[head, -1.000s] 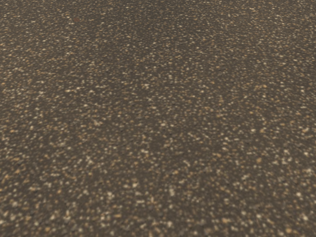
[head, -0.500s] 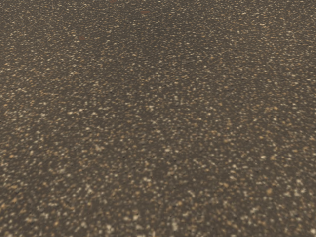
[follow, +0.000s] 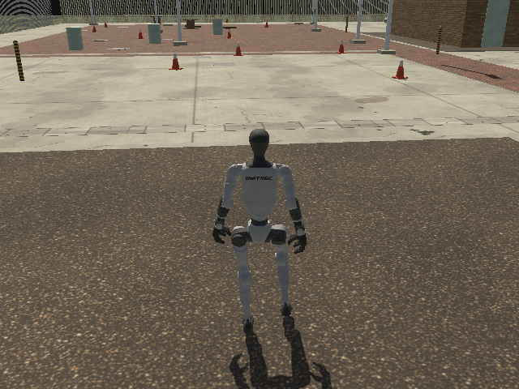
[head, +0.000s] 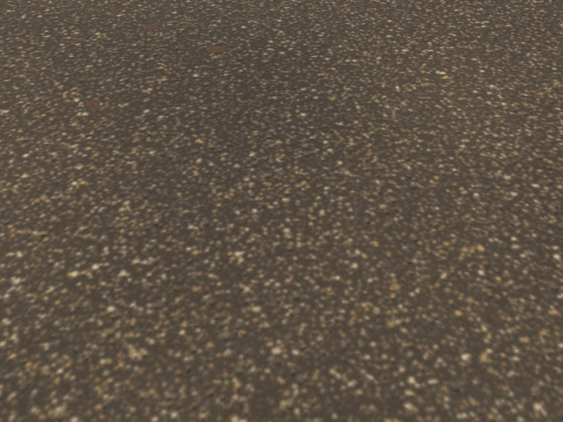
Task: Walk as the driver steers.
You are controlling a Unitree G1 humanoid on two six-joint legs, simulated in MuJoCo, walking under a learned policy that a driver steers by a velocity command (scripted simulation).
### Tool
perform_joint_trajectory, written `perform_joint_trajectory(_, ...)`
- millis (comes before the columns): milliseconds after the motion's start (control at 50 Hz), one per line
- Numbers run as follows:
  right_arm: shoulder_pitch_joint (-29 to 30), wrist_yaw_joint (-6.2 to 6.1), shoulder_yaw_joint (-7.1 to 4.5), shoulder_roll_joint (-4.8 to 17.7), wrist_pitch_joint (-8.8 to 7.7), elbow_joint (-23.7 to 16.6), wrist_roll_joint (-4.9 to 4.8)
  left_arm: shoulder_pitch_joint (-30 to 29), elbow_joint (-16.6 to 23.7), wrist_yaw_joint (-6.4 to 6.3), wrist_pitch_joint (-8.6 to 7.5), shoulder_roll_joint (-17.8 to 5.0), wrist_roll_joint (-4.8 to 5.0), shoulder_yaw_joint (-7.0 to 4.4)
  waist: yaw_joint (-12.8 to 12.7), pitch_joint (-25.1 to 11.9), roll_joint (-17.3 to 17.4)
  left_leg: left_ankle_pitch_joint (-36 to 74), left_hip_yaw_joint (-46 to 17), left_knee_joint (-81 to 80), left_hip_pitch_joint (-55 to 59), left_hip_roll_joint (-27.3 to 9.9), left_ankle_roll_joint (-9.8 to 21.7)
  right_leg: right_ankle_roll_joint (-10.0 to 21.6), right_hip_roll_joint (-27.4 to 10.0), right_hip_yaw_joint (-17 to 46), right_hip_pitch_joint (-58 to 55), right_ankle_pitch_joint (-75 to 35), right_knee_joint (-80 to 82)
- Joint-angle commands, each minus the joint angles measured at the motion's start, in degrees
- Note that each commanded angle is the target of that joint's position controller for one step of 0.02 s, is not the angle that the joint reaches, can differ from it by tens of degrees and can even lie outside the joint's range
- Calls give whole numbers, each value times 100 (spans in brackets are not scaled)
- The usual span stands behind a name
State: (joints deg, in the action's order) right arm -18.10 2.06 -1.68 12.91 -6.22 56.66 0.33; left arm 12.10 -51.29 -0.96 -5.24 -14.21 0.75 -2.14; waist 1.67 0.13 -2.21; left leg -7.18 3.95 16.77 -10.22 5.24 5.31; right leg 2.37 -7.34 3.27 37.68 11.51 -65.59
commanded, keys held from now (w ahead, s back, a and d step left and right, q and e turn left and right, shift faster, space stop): w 1.00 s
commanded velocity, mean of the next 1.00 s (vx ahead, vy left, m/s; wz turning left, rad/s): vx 0.50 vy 0.00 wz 0.00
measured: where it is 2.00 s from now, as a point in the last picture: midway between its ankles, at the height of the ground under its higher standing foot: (290, 239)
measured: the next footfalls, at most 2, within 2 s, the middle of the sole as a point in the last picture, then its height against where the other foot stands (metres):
right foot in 0.30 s outside the picture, level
left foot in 0.86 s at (256, 369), level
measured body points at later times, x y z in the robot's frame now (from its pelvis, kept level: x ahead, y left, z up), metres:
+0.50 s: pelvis +0.28 -0.09 +0.00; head +0.29 -0.10 +0.45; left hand +0.33 +0.18 -0.12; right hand +0.36 -0.35 -0.14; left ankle +0.27 +0.08 -0.66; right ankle +0.30 -0.17 -0.74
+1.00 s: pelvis +0.55 -0.01 -0.01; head +0.58 +0.00 +0.44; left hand +0.58 +0.25 -0.16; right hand +0.67 -0.27 -0.13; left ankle +0.61 +0.07 -0.74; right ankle +0.44 -0.16 -0.65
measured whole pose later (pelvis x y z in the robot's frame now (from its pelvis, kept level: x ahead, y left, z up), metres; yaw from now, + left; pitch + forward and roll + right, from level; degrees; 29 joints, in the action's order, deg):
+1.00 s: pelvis +0.55 -0.01 -0.01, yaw +1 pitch +2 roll +0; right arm -9.1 2.0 -3.1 13.9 -5.9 51.6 -0.2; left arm 17.7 -55.7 -0.2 -5.6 -14.4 1.4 -2.7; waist -0.3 1.6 -1.4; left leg -8.4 3.8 27.5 -20.9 1.9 3.8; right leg 3.0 -2.1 1.8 22.0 21.5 -68.0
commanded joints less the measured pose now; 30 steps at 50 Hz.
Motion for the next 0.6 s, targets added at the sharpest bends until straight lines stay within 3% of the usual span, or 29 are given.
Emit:
perform_joint_trajectory(20, 222, -112, -117, 750, -103, -305, -3, 214, 237, -42, 23, -271, -73, -82, -271, 312, 445, 334, -1210, -1205, -591, -1604, 982, -159, -248, 12, 158, -891, 763)
perform_joint_trajectory(120, -345, -209, -153, 943, -10, -176, -113, -893, 525, 58, -52, -169, -4, -36, 133, 326, 454, 398, -916, -1088, 70, -1547, 709, -223, 58, -250, -32, -1778, 2673)
perform_joint_trajectory(180, -618, -214, -170, 966, 62, -52, -150, -1343, 697, 164, -77, -203, 46, -15, 282, 448, 504, 297, -969, -847, 625, -1756, 679, -181, 150, -262, 2, -1504, 3195)
perform_joint_trajectory(220, -663, -226, -196, 994, 120, -9, -153, -1447, 798, 240, -121, -283, 55, -27, 247, 465, 540, 352, -1054, -601, 980, -1937, 615, -41, 203, -255, -54, -1077, 3449)
perform_joint_trajectory(260, -533, -236, -230, 1076, 182, -23, -157, -1103, 763, 280, -171, -443, 52, -91, -12, 290, 644, 1014, -1074, -162, 1127, -2001, 504, 129, 366, -383, -663, -660, 3679)
perform_joint_trajectory(280, -402, -236, -215, 1057, 212, -59, -141, -526, 604, 270, -187, -609, 40, -192, -348, -34, 638, 1976, -891, 526, 1060, -1803, 383, 255, 563, -546, -1471, -578, 3811)
perform_joint_trajectory(300, -356, -233, -141, 864, 225, -124, -76, 558, 287, 231, -201, -952, 30, -356, -781, -730, 468, 2324, -586, 1854, 539, -1439, 206, 480, 447, -382, -2951, -693, 3730)
perform_joint_trajectory(320, -769, -204, 30, 356, 145, -283, -8, 1519, 124, 200, -185, -1607, -87, -512, -847, -1720, -636, 662, -125, 4182, -1474, -730, -181, 1217, -1019, 1688, -5275, -479, 3786)
perform_joint_trajectory(340, -999, -168, 117, 111, -10, -219, -99, 1744, 36, 232, -152, -1467, -62, -473, -777, -2232, -1553, -2380, -651, 5506, -2917, -129, -299, 1732, -1667, 3843, -6138, 251, 4731)
perform_joint_trajectory(360, -567, -144, -49, 793, -121, -293, -236, 1374, 105, 239, -169, -1014, -35, -327, -774, -1592, -980, -2215, -1115, 6062, -3469, -519, -161, 1442, -1481, 3411, -5620, 463, 4844)
perform_joint_trajectory(380, -85, -144, -87, 938, -163, -450, -295, 827, 244, 229, -159, -776, -33, -247, -632, -1001, -616, -1684, -957, 5989, -3527, -836, -76, 1220, -1283, 2504, -4820, 75, 4898)
perform_joint_trajectory(400, 143, -177, -100, 872, -142, -483, -227, 368, 319, 255, -154, -618, -57, -186, -444, -604, -155, -1200, -831, 5634, -3273, -1082, -103, 1116, -1030, 1863, -3996, -441, 5108)
perform_joint_trajectory(420, 171, -206, -144, 818, -71, -484, -150, 145, 345, 277, -167, -456, -82, -138, -267, -387, -139, -899, -838, 5249, -2970, -1265, -125, 1018, -798, 1417, -3468, -721, 5307)
perform_joint_trajectory(440, 62, -209, -142, 684, 17, -459, -134, 98, 300, 301, -169, -378, -108, -115, -137, -292, -218, -720, -822, 5057, -2668, -1334, -155, 978, -649, 1142, -3132, -850, 5484)
perform_joint_trajectory(480, -55, -223, -136, 496, 135, -424, -124, 286, 155, 297, -196, -460, -101, -142, -31, -166, -186, -514, -733, 4813, -2574, -1341, -234, 1055, -536, 768, -2883, -1362, 5674)
perform_joint_trajectory(520, 281, -241, -163, 520, 175, -555, -87, 487, 42, 240, -197, -618, -106, -187, -55, -4, -80, -96, -718, 4354, -2946, -1368, -327, 1095, -535, 554, -2950, -1758, 5781)
perform_joint_trajectory(600, 1128, -208, -161, 425, 149, -821, -67, 795, -97, 121, -114, -661, -76, -184, -250, 165, -105, 940, -621, 3004, -3184, -1301, -418, 954, -402, 179, -3139, -1754, 5893)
